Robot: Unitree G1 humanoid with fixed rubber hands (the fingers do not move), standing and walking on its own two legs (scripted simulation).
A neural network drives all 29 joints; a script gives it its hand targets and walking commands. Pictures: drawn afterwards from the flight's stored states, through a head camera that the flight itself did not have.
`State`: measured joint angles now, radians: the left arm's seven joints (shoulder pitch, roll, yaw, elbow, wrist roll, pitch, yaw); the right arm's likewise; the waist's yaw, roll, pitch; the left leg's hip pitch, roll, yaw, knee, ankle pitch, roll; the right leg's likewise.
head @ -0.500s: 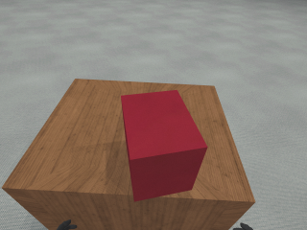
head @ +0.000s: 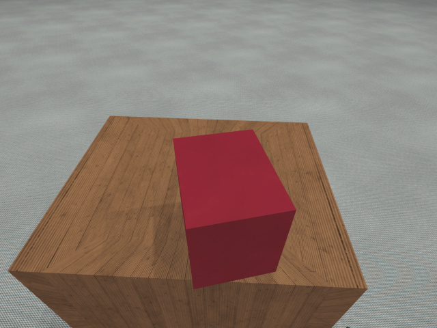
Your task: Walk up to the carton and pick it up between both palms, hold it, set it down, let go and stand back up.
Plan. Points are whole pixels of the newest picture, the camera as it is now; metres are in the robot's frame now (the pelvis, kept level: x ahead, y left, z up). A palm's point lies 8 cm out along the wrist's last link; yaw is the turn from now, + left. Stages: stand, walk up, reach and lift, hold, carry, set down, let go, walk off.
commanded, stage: stand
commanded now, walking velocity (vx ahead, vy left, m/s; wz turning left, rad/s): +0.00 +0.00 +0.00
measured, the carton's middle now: (224, 205) +0.46 +0.00 -0.08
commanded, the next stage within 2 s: none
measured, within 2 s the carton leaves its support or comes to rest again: neither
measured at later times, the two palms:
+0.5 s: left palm out of the picture +0.08 +0.29 -0.12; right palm out of the picture +0.09 -0.26 -0.11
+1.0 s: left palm out of the picture +0.07 +0.29 -0.12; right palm out of the picture +0.08 -0.26 -0.11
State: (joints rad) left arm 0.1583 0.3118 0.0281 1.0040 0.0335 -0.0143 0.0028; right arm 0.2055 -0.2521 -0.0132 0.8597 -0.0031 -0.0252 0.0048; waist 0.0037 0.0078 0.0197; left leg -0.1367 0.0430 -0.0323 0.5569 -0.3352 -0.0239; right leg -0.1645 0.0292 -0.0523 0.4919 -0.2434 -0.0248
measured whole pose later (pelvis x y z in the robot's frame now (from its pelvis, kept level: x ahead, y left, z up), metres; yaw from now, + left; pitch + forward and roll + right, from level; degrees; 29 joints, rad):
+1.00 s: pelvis -0.01 +0.00 +0.00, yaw +0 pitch -5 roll -1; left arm 0.16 0.32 0.03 1.06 0.02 -0.02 0.00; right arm 0.21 -0.26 -0.01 0.93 0.00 -0.02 0.00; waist 0.00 0.02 0.04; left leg -0.14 0.04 -0.03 0.54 -0.32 -0.02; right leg -0.16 0.03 -0.05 0.47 -0.22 -0.02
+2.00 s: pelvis -0.01 +0.00 +0.00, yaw +0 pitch -5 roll -1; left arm 0.16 0.32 0.03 1.08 0.02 -0.02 0.00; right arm 0.20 -0.26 -0.01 0.97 0.00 -0.02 0.00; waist 0.00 0.04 0.06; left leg -0.14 0.04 -0.03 0.52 -0.30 -0.02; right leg -0.16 0.03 -0.05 0.45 -0.21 -0.02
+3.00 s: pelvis -0.01 +0.00 +0.00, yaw +0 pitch -5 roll -1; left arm 0.16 0.32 0.03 1.08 0.01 -0.02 0.00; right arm 0.19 -0.27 -0.01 0.99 0.00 -0.02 0.00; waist 0.00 0.04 0.06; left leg -0.14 0.04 -0.03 0.51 -0.29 -0.02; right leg -0.16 0.03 -0.05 0.43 -0.20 -0.02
